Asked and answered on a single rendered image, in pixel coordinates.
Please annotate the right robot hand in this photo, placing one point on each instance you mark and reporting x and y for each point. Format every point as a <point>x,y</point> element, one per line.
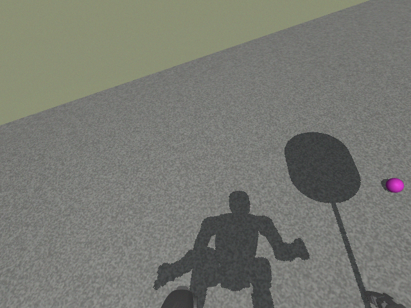
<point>381,300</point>

